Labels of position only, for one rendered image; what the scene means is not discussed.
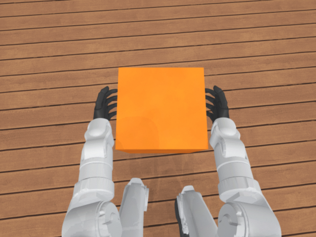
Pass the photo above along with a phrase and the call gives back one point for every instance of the robot left hand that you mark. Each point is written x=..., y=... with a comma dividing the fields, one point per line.
x=102, y=108

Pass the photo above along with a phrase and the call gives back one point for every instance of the right robot shin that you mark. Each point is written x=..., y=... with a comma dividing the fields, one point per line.
x=184, y=223

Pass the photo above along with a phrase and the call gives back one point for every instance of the robot shin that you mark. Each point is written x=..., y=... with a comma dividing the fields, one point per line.
x=134, y=180
x=184, y=223

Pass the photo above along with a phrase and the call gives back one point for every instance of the left robot shin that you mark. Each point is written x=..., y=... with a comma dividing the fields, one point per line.
x=134, y=180

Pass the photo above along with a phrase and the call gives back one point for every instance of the carton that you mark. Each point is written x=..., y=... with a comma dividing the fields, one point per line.
x=161, y=110

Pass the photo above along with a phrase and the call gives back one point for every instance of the robot right forearm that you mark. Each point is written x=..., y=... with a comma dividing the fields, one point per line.
x=236, y=181

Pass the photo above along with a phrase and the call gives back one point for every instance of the robot right hand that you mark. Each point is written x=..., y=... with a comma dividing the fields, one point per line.
x=219, y=107

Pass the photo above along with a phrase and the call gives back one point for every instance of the right robot upper arm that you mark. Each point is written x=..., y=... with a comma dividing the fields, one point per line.
x=240, y=219

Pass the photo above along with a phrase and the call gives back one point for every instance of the left robot upper arm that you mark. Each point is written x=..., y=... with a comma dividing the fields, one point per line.
x=98, y=219

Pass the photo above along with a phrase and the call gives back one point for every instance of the robot left forearm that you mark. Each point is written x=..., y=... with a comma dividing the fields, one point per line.
x=96, y=165

